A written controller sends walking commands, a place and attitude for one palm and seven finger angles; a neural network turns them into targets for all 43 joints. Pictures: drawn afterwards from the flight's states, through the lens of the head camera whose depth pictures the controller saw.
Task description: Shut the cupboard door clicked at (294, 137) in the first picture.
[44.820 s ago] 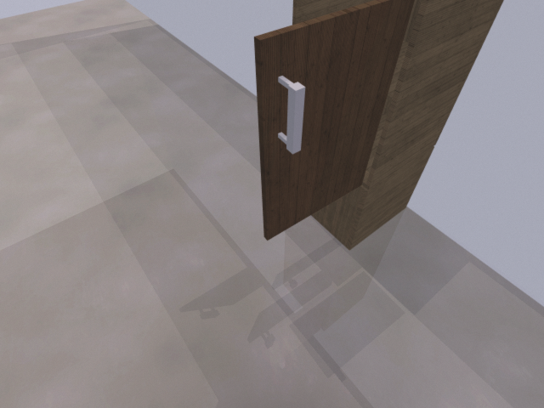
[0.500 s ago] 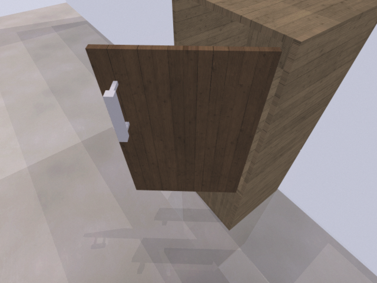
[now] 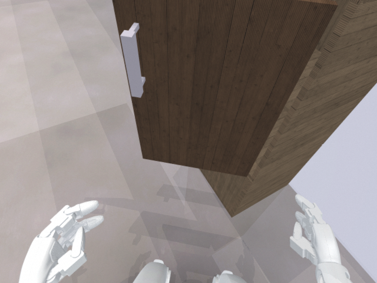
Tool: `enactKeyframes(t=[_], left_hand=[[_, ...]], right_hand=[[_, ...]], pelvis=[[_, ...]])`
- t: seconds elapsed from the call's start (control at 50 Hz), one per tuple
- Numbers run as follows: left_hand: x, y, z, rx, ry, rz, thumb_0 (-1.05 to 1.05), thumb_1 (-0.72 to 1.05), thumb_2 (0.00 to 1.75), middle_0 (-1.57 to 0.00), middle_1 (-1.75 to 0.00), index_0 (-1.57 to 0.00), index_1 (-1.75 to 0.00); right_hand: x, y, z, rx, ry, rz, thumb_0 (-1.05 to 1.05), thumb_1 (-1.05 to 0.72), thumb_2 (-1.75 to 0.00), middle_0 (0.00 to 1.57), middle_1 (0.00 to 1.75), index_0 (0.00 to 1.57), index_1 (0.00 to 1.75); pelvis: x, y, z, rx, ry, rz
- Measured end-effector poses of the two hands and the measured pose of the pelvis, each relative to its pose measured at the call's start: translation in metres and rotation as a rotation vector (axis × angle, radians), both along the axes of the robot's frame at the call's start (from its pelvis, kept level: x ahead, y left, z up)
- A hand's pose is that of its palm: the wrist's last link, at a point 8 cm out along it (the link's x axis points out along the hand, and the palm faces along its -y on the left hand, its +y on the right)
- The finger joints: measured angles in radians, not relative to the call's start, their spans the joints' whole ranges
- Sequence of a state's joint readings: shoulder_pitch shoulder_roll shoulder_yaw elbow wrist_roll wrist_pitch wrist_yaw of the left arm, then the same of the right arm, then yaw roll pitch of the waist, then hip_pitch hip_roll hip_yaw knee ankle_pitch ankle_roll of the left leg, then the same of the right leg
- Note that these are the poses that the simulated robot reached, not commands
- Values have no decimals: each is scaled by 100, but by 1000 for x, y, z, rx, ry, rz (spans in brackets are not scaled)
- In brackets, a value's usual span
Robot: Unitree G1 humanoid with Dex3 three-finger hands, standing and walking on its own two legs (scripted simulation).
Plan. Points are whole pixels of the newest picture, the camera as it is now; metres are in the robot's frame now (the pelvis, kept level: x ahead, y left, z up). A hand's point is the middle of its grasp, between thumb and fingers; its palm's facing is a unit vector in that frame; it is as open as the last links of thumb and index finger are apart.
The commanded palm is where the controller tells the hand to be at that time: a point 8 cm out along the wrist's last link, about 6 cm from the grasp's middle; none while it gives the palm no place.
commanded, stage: raise the hand and make a fist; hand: left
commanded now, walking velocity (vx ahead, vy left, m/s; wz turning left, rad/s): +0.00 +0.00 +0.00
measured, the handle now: (136, 62) +0.52 +0.19 +0.17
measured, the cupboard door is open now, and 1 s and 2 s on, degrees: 51 51 51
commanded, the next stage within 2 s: bring the fist close to the handle in 1.44 s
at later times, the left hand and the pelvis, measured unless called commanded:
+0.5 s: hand (76, 204) +0.21 +0.22 +0.11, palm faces +0.00 -1.00 -0.04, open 3.6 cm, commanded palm +0.19 +0.26 +0.12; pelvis +0.01 +0.03 +0.02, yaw -1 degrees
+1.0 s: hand (70, 172) +0.24 +0.22 +0.16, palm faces -0.04 -1.00 -0.06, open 3.1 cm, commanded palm +0.22 +0.27 +0.17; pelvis +0.02 +0.03 +0.05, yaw +0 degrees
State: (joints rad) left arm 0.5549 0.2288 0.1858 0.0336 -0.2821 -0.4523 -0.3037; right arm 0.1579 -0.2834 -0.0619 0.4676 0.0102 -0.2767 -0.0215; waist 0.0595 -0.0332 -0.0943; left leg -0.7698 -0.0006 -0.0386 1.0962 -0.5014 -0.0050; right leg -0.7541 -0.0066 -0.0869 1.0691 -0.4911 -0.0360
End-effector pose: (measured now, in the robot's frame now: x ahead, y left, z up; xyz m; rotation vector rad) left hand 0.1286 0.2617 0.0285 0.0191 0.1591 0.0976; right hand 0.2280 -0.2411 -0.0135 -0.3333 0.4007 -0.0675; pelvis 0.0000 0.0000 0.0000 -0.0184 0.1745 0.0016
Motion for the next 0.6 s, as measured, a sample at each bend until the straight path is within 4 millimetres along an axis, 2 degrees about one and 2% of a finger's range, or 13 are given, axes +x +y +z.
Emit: enactKeyframes(t=[0.06, 0.12, 0.16, 0.2, 0.24, 0.3, 0.38, 0.46, 0.6], left_hand=[[3, 2, 30, 45, -162, 15, 2, 91, 90, -52, -65, -52, -65], [28, -11, 54, 52, -306, -78, 2, 91, 90, -57, -71, -57, -70], [50, -22, 59, 43, -305, -177, 2, 91, 90, -61, -75, -61, -74], [69, -31, 55, 28, -220, -262, 2, 91, 90, -64, -79, -65, -78], [80, -33, 49, 6, -104, -295, 2, 91, 90, -68, -83, -68, -82], [81, -21, 51, -18, -12, -224, 2, 90, 90, -74, -89, -74, -88], [70, 8, 72, 18, -78, -66, 2, 90, 90, -81, -97, -81, -96], [62, 16, 85, 43, -167, -51, 2, 91, 90, -88, -105, -88, -104], [75, -5, 76, 0, -116, -212, 2, 91, 90, -101, -119, -101, -118]], right_hand=[[3, 15, -16, 17, 17, 38, 1, -91, -90, 20, 30, 20, 30], [-7, 31, -34, 61, 57, 44, 1, -91, -90, 20, 30, 20, 30], [-19, 39, -43, 102, 96, 20, 1, -91, -90, 20, 30, 21, 30], [-36, 43, -49, 144, 141, -22, 1, -91, -90, 20, 30, 21, 30], [-54, 44, -50, 176, 184, -75, 2, -90, -90, 20, 30, 21, 30], [-77, 39, -47, 189, 235, -151, 2, -90, -90, 21, 30, 21, 30], [-94, 29, -42, 148, 282, -186, 2, -90, -90, 20, 30, 21, 30], [-93, 22, -38, 86, 289, -150, 2, -90, -90, 20, 30, 21, 30], [-65, 26, -16, 58, 177, -130, 2, -91, -90, 20, 30, 21, 30]], pelvis=[[-3, 1, -6, -19, 2, 16], [-7, 2, -9, -32, -1, 21], [-9, 4, -8, -32, -1, 15], [-9, 5, -3, -25, -2, 4], [-6, 8, 4, -15, -5, -10], [1, 12, 13, -3, -14, -30], [8, 17, 21, -3, -23, -32], [9, 23, 22, -13, -28, -14], [8, 32, 26, -20, -48, -11]])
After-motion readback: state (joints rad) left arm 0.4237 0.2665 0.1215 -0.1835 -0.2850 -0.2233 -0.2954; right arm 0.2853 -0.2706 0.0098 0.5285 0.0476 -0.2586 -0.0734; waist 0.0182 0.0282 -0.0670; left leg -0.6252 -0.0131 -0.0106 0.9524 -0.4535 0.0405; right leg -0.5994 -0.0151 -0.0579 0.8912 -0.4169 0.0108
